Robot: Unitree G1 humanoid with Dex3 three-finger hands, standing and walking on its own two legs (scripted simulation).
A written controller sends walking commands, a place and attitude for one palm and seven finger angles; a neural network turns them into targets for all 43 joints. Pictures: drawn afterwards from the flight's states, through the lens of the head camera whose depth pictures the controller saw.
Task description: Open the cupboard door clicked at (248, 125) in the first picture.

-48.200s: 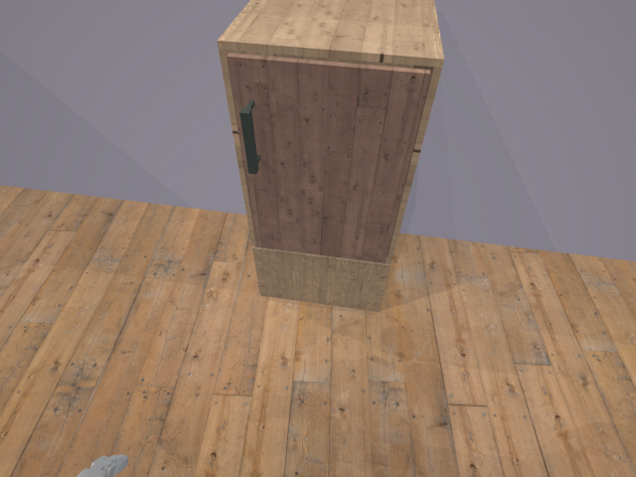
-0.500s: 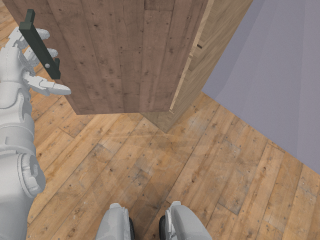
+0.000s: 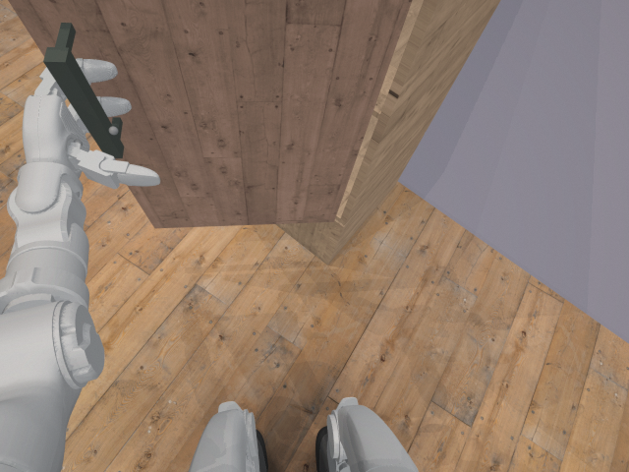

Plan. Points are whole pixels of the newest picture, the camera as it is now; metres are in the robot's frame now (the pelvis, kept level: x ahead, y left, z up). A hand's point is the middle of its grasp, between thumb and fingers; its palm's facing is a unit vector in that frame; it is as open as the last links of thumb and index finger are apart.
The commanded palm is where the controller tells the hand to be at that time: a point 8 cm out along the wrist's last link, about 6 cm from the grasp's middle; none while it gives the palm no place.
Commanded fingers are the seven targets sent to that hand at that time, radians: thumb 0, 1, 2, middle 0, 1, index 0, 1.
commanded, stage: slide the fingers in behind the handle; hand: left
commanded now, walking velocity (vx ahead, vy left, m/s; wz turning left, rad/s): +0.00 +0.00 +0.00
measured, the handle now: (93, 98) +0.56 +0.23 +0.06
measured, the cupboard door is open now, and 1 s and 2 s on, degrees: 44 44 82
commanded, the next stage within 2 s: close the thumb around the handle in 0.14 s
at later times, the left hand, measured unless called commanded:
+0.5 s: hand (113, 130) +0.52 +0.20 +0.05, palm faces +0.04 -1.00 -0.02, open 12.0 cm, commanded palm +0.50 +0.24 +0.06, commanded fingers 0.00 0.28 0.64 -0.36 -1.28 -0.36 -1.28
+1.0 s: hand (109, 130) +0.51 +0.21 +0.06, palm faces +0.06 -1.00 -0.03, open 5.6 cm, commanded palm +0.49 +0.23 +0.06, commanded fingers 0.00 0.90 0.90 -0.40 -1.35 -0.40 -1.35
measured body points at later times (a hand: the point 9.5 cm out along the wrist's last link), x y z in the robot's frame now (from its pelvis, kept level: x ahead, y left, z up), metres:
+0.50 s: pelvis +0.00 +0.00 +0.00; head +0.15 +0.03 +0.42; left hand +0.51 +0.26 +0.06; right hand -0.01 -0.26 -0.11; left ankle +0.02 +0.08 -0.65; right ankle +0.00 -0.11 -0.65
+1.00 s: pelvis +0.00 +0.00 +0.00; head +0.15 +0.03 +0.42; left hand +0.50 +0.26 +0.06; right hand +0.00 -0.26 -0.11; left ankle +0.02 +0.08 -0.65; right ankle +0.00 -0.11 -0.65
